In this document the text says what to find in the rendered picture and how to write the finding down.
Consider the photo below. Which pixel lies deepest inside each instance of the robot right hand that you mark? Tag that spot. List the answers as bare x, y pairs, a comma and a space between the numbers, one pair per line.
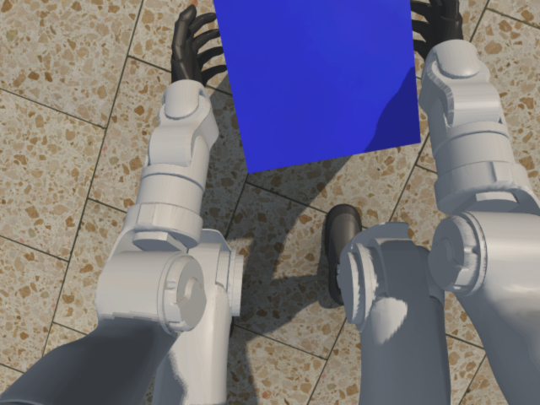
444, 24

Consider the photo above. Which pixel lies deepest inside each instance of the carton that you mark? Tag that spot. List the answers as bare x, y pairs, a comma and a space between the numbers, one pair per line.
319, 79

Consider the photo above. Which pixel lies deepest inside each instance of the left robot forearm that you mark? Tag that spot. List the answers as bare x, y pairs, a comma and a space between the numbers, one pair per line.
166, 216

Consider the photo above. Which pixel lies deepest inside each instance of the right robot upper arm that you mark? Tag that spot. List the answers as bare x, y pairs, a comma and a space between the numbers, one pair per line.
491, 262

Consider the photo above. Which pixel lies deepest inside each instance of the left robot upper arm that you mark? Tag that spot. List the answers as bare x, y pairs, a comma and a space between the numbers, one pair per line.
144, 301

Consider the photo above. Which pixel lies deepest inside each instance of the robot left hand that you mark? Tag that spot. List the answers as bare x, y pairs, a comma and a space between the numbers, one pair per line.
185, 62

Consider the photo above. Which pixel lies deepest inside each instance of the left robot thigh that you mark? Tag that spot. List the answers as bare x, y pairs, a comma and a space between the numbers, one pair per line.
194, 371

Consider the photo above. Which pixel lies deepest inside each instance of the right robot forearm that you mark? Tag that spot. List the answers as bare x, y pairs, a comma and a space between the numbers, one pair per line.
469, 137

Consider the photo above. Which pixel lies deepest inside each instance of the right robot shin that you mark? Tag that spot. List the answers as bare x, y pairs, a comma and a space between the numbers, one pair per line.
389, 230

